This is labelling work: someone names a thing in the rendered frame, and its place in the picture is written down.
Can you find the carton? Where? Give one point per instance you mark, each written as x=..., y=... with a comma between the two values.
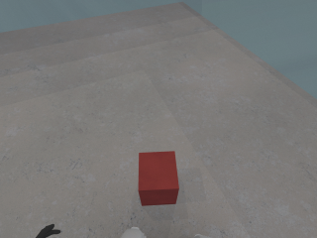
x=158, y=178

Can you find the left robot thigh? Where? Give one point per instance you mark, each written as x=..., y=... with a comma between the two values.
x=133, y=233

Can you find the left robot hand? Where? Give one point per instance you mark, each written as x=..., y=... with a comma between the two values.
x=48, y=231

